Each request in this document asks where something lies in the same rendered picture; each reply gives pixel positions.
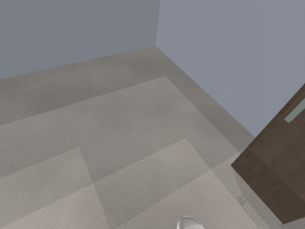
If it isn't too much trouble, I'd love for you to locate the handle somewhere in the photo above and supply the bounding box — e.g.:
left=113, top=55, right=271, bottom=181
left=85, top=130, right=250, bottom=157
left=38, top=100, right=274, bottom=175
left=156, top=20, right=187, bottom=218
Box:
left=284, top=98, right=305, bottom=123

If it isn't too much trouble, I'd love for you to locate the cupboard door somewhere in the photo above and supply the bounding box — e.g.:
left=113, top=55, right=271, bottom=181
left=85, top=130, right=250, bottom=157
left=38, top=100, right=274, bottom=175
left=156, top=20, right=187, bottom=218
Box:
left=251, top=91, right=305, bottom=201

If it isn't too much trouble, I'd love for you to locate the right robot thigh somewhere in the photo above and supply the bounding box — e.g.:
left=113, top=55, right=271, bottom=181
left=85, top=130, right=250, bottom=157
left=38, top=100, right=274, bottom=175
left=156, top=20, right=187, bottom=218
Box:
left=175, top=217, right=205, bottom=229

